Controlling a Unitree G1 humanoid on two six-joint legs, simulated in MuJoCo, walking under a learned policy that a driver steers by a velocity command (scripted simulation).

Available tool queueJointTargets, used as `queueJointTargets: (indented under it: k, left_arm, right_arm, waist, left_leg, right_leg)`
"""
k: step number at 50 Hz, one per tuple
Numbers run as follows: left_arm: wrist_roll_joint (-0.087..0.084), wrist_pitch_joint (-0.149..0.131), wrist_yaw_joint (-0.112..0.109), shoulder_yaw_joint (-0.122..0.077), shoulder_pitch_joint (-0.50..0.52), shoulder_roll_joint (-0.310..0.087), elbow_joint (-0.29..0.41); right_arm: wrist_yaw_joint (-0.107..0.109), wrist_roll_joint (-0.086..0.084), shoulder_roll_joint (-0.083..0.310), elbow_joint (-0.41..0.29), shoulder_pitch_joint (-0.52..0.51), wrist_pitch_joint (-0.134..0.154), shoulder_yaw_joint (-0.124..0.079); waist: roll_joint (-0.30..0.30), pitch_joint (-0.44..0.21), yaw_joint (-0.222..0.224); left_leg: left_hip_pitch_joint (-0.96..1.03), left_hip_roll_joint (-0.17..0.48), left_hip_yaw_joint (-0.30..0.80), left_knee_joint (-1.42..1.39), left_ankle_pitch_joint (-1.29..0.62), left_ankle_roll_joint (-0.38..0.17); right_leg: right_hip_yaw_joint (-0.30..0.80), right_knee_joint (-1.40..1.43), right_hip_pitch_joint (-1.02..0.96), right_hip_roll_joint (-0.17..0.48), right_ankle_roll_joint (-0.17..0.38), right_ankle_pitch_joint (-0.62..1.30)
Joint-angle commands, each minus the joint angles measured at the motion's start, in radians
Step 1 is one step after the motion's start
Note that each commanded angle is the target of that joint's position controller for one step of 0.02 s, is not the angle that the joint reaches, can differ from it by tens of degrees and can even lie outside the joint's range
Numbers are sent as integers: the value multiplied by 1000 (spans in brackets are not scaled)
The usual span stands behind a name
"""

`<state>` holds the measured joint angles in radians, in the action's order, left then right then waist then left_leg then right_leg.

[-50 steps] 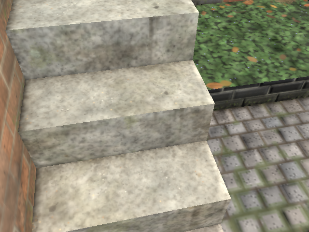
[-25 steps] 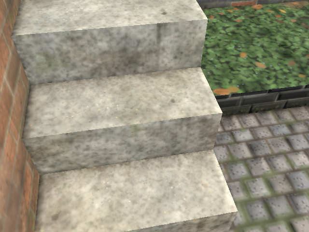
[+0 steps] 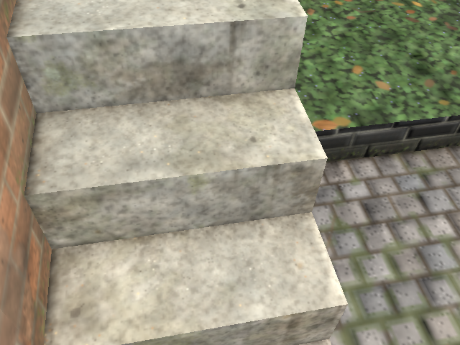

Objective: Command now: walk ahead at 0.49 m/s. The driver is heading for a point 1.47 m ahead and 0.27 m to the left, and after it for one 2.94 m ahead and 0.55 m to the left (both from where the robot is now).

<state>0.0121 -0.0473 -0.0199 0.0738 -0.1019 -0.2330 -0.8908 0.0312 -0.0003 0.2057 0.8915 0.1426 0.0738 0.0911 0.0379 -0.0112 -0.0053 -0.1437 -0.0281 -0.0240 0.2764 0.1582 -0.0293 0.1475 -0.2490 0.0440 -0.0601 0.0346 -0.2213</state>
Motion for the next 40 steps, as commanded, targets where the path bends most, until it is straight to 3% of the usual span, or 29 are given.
queueJointTargets:
  k: [1,5,12,13,21,29,30,33,34,36,38,40]
  left_arm:
    - [4,-12,-3,-17,42,-94,64]
    - [8,-11,-1,-16,45,-85,64]
    - [11,0,5,-21,-6,-74,31]
    - [9,2,0,-28,-10,-84,36]
    - [0,14,-1,-38,-57,-74,8]
    - [1,27,-4,-47,-97,-65,-19]
    - [-6,31,-8,-48,-108,-67,-23]
    - [-4,37,-11,-52,-122,-66,-27]
    - [-42,65,-10,-75,-144,-123,-51]
    - [-30,86,-15,-81,-146,-114,-46]
    - [-22,95,-19,-82,-143,-83,-42]
    - [-22,97,-21,-88,-154,-80,-46]
  right_arm:
    - [1,0,95,-71,-17,14,-21]
    - [-1,-1,88,-87,-2,14,-23]
    - [1,-3,73,-96,46,13,-27]
    - [4,-1,80,-94,74,19,-38]
    - [17,-8,54,-107,126,11,-56]
    - [20,-2,32,-108,170,5,-69]
    - [19,7,25,-112,174,7,-67]
    - [19,4,19,-105,195,9,-70]
    - [-16,46,132,-101,173,20,-97]
    - [-38,33,103,-85,156,26,-97]
    - [-41,23,77,-65,160,26,-92]
    - [-40,28,83,-49,162,25,-96]
  waist:
    - [-48,-87,5]
    - [-45,-64,3]
    - [-43,-53,15]
    - [-47,-40,17]
    - [-36,-39,13]
    - [-38,-1,15]
    - [-51,3,11]
    - [-43,8,14]
    - [-63,-42,-1]
    - [-51,5,5]
    - [-32,37,1]
    - [-30,54,0]
  left_leg:
    - [98,156,139,-12,-174,-31]
    - [70,157,145,-14,-103,-31]
    - [54,169,129,51,-233,-35]
    - [52,151,129,54,-208,-27]
    - [73,157,131,76,-221,-22]
    - [37,150,133,73,-164,-17]
    - [30,142,131,58,-154,-17]
    - [24,138,132,53,-139,-16]
    - [79,130,136,49,-151,10]
    - [41,131,143,40,-134,17]
    - [16,132,147,19,-113,19]
    - [10,127,143,6,-87,19]
  right_leg:
    - [72,-19,47,157,19,401]
    - [71,-13,66,153,22,343]
    - [60,-40,87,146,15,239]
    - [61,-50,98,146,12,248]
    - [64,-62,139,140,9,170]
    - [66,-65,156,139,12,134]
    - [71,-61,146,142,16,171]
    - [67,-65,139,143,17,176]
    - [107,-56,126,140,-9,90]
    - [99,-47,136,134,-16,43]
    - [107,-36,135,134,-11,43]
    - [108,-33,135,134,-9,57]
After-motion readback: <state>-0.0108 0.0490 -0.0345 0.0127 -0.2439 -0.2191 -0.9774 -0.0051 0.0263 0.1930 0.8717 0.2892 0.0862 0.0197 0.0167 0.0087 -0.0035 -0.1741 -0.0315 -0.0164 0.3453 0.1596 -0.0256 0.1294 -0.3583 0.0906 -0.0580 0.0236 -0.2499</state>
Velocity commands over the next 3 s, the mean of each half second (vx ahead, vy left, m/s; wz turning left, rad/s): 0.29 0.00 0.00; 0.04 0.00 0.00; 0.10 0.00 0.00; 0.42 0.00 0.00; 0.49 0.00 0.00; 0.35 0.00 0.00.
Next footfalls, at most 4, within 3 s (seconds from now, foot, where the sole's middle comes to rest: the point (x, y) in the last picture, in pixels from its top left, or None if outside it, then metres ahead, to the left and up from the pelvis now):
none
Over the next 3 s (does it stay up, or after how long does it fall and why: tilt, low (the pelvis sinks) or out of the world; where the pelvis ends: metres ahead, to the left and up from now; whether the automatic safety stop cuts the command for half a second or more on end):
stays up -0.02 0.00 0.00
